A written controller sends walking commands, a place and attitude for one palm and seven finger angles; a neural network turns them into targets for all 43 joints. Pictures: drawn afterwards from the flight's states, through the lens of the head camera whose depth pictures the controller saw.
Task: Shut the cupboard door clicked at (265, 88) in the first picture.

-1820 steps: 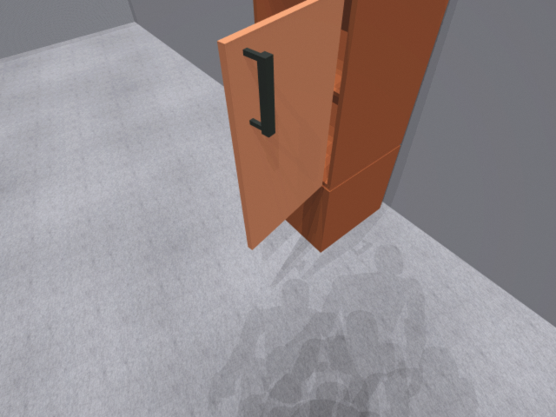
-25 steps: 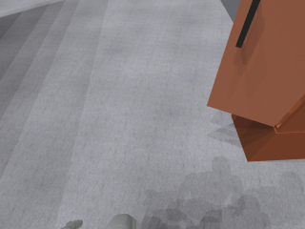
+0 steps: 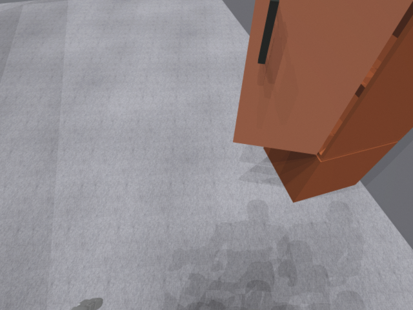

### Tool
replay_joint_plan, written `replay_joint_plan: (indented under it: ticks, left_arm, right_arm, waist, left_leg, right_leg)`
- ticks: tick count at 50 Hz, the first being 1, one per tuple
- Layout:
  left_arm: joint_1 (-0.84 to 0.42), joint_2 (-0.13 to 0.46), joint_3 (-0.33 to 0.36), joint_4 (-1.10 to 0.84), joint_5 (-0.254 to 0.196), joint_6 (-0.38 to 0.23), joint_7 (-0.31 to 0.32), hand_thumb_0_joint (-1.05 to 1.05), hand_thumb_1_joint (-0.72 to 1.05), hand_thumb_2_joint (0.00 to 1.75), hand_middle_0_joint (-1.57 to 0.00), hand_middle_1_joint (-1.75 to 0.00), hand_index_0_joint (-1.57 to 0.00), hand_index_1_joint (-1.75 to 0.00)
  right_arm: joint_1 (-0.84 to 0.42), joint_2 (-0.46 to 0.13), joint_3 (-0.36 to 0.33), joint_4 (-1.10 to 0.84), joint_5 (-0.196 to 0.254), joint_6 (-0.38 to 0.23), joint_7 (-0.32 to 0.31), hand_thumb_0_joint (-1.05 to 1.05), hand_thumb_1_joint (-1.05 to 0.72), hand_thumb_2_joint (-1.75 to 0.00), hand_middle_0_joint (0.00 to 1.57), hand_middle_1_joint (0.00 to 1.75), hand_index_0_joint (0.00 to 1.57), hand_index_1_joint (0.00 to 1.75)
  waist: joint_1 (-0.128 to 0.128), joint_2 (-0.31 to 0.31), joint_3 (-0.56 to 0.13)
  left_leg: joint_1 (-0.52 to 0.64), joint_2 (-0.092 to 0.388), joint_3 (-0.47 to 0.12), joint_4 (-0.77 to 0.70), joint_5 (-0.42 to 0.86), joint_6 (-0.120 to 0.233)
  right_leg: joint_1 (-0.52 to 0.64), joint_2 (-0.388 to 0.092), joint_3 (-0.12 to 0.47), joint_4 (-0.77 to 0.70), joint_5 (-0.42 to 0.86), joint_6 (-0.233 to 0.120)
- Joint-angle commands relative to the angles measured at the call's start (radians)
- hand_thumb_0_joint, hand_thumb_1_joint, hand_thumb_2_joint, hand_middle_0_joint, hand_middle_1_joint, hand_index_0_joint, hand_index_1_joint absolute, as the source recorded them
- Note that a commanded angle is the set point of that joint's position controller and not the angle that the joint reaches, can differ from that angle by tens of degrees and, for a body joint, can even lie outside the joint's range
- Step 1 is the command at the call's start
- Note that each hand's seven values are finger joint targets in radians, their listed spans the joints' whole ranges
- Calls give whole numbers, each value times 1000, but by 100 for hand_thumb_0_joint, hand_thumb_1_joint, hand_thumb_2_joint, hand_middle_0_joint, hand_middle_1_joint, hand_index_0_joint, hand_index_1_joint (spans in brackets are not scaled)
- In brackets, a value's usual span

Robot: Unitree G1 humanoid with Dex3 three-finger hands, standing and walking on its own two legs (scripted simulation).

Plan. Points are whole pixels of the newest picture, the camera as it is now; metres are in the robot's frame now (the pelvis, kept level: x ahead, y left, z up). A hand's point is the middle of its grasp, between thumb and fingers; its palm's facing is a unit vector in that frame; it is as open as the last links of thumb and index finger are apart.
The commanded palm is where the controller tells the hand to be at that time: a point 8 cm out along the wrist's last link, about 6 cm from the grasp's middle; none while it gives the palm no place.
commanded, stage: turn to face it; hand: left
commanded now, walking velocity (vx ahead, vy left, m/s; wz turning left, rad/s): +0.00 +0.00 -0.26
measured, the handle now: (267, 30) +0.74 -0.11 +0.15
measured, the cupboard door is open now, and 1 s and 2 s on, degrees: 63 63 63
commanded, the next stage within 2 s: take the last steps up to it in 0.08 s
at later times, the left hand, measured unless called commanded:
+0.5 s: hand out of the picture +0.13 +0.17 -0.19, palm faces -0.13 -0.98 -0.15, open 7.4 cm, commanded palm none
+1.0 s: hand (216, 222) +0.34 -0.01 -0.17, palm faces -0.28 -0.94 -0.20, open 7.3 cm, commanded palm none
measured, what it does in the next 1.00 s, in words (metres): walks ahead: right foot, then left foot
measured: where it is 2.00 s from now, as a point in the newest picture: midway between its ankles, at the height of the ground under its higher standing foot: (242, 300)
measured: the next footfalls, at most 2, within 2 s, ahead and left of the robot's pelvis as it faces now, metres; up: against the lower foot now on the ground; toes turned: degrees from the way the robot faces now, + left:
right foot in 0.06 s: +0.02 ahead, -0.13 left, +0.00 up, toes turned -4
left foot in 0.40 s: +0.11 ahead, +0.09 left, +0.00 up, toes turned +0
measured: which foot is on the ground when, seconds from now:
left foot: down 0.00-0.06, up 0.08-0.38, down 0.40-0.84, up 0.86-1.00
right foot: up 0.00-0.04, down 0.06-0.40, up 0.42-0.84, down 0.86-1.00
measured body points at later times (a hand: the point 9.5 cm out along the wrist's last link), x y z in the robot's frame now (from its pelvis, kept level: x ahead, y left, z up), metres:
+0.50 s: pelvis +0.07 -0.02 -0.01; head +0.09 +0.01 +0.44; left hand +0.13 +0.22 -0.17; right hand +0.06 -0.27 -0.14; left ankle +0.07 +0.09 -0.74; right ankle -0.02 -0.13 -0.68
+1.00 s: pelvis +0.21 -0.15 +0.00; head +0.25 -0.17 +0.44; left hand +0.36 +0.04 -0.15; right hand +0.12 -0.39 -0.16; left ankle +0.17 +0.00 -0.65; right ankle +0.22 -0.25 -0.74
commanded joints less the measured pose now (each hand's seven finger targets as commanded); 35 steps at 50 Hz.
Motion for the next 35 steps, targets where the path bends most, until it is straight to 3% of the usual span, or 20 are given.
replay_joint_plan:
  ticks: [1, 2, 3, 4, 5, 7, 9, 11, 15, 16, 18, 19, 20, 21, 22, 23, 24, 26, 29, 35]
  left_arm:
    - [85, 62, 3, -43, 3, -45, 10, 0, 90, 90, -20, -30, -20, -30]
    - [128, 138, 15, -32, 12, -57, 20, 0, 90, 90, -20, -30, -20, -30]
    - [146, 219, 28, -17, 14, -64, 30, 0, 90, 90, -20, -30, -20, -30]
    - [163, 214, 26, -14, 6, -66, 39, 0, 90, 90, -20, -30, -20, -30]
    - [126, 183, 31, -8, 10, -68, 51, 0, 90, 90, -20, -30, -20, -30]
    - [60, 130, 13, -20, 6, -70, 55, 0, 90, 90, -20, -30, -20, -30]
    - [52, 117, 7, -20, 6, -76, 57, 0, 90, 90, -20, -30, -20, -30]
    - [68, 119, 8, -5, 5, -78, 54, 0, 90, 90, -20, -30, -20, -30]
    - [74, 134, 18, 17, 14, -80, 38, 0, 90, 90, -20, -30, -20, -30]
    - [59, 137, 21, 12, 13, -79, 35, 0, 90, 90, -20, -30, -20, -30]
    - [36, 118, 19, 16, 2, -76, 26, 0, 90, 90, -20, -30, -20, -30]
    - [38, 82, 11, 11, -3, -74, 21, 0, 90, 90, -20, -30, -20, -30]
    - [55, 7, -2, -3, -7, -74, 10, 0, 90, 90, -20, -30, -20, -30]
    - [3, 19, -4, -52, 2, -75, 4, 0, 90, 90, -20, -30, -20, -30]
    - [-31, 51, 4, -52, 21, -66, 2, 0, 90, 90, -20, -30, -20, -30]
    - [-38, 54, 11, -46, 24, -65, -5, 0, 90, 90, -20, -30, -20, -30]
    - [-31, 52, 15, -33, 26, -64, -14, 0, 90, 90, -20, -30, -20, -30]
    - [7, 29, 12, -8, 21, -56, -23, 0, 90, 90, -20, -30, -20, -30]
    - [2, 1, 2, 2, 16, -50, -27, 0, 90, 90, -20, -30, -20, -30]
    - [-127, -13, -17, -19, 12, -61, -29, 0, 90, 90, -20, -30, -20, -30]
  right_arm:
    - [19, -199, -64, -31, 14, -14, -1, 0, -90, -90, 20, 30, 20, 30]
    - [8, -151, -61, -44, 25, -13, 4, 0, -90, -90, 20, 30, 20, 30]
    - [-46, -90, -42, -83, 24, -11, 10, 0, -90, -90, 20, 30, 20, 30]
    - [-79, -112, -42, -75, 21, 3, 0, 0, -90, -90, 20, 30, 20, 30]
    - [-70, -108, -45, -61, 22, 6, -5, 0, -90, -90, 20, 30, 20, 30]
    - [-29, -113, -42, -17, 21, 0, -3, 0, -90, -90, 20, 30, 20, 30]
    - [-4, -94, -34, 5, 21, -1, 1, 0, -90, -90, 20, 30, 20, 30]
    - [-12, -79, -31, 7, 17, -3, 6, 0, -90, -90, 20, 30, 20, 30]
    - [-35, -80, -38, -9, 13, -21, 12, 0, -90, -90, 20, 30, 20, 30]
    - [-9, -84, -38, -3, 12, -29, 10, 0, -90, -90, 20, 30, 20, 30]
    - [78, -85, -36, 29, 8, -46, 3, 0, -90, -90, 20, 30, 20, 30]
    - [151, -123, -42, 52, 4, -58, -4, 0, -90, -90, 20, 30, 20, 30]
    - [247, -218, -66, 74, -12, -65, -8, 0, -90, -90, 20, 30, 20, 30]
    - [314, -283, -74, 71, -18, -64, -21, 0, -90, -90, 20, 30, 20, 30]
    - [275, -265, -69, 66, -13, -64, -21, 0, -90, -90, 20, 30, 20, 30]
    - [215, -233, -61, 44, -9, -65, -21, 0, -90, -90, 20, 30, 20, 30]
    - [167, -190, -49, 33, -7, -70, -21, 0, -90, -90, 20, 30, 20, 30]
    - [153, -154, -38, 39, -5, -85, -25, 0, -90, -90, 20, 30, 20, 30]
    - [201, -145, -41, 68, 0, -91, -21, 0, -90, -90, 20, 30, 20, 30]
    - [252, -144, -53, 115, -7, -80, -6, 0, -90, -90, 20, 30, 20, 30]
  waist:
    - [26, 119, -155]
    - [44, -76, -167]
    - [63, -289, -108]
    - [77, -220, -106]
    - [48, -270, -107]
    - [10, -209, -108]
    - [-3, -183, -142]
    - [3, -174, -135]
    - [15, -196, -76]
    - [0, -184, -70]
    - [-47, -126, -68]
    - [-76, -18, -81]
    - [-107, 273, -111]
    - [-130, 265, -86]
    - [-107, 178, -45]
    - [-78, 163, 11]
    - [-53, 146, 44]
    - [-26, 103, 17]
    - [-32, 108, -20]
    - [-68, 162, 34]
  left_leg:
    - [12, 142, -86, -1, 269, 74]
    - [-119, 60, -10, 149, 64, 10]
    - [-302, -66, 13, 330, -335, -34]
    - [-316, -57, -109, 463, -345, -27]
    - [-351, -54, -128, 540, -322, -28]
    - [-347, -40, -139, 575, -218, -41]
    - [-299, -52, -117, 523, -176, -47]
    - [-266, -59, -84, 448, -151, -53]
    - [-217, -63, -60, 268, -176, -38]
    - [-167, -66, -54, 194, -157, -31]
    - [55, -93, -19, -23, -5, -24]
    - [217, -41, -88, -127, -23, -6]
    - [337, 199, -426, -232, -144, 72]
    - [316, 392, -652, -338, -247, 175]
    - [209, 393, -645, -385, -345, 167]
    - [132, 358, -577, -400, -348, 147]
    - [88, 310, -472, -401, -262, 123]
    - [125, 255, -290, -368, -18, 106]
    - [193, 218, -145, -344, 133, 120]
    - [183, 218, -26, -314, 256, 114]
  right_leg:
    - [228, 8, -15, -386, 269, -31]
    - [334, -155, 186, -483, 381, -82]
    - [325, -352, 421, -520, 551, -200]
    - [265, -365, 433, -516, 607, -257]
    - [283, -333, 434, -494, 677, -269]
    - [310, -257, 285, -434, 799, -250]
    - [316, -232, 214, -417, 863, -229]
    - [298, -215, 215, -452, 734, -227]
    - [238, -215, 283, -523, 312, -255]
    - [207, -206, 288, -518, 238, -251]
    - [77, -141, 261, -447, 125, -202]
    - [-50, -84, 221, -328, 68, -161]
    - [-225, 45, 92, -52, -41, -98]
    - [-331, 53, 53, 179, -148, -76]
    - [-350, -1, 118, 313, -83, -75]
    - [-361, -36, 119, 377, 5, -65]
    - [-345, -58, 118, 389, 86, -55]
    - [-326, -64, 100, 371, 170, -35]
    - [-330, -68, 61, 291, 226, -17]
    - [-252, -74, -25, -34, 257, -23]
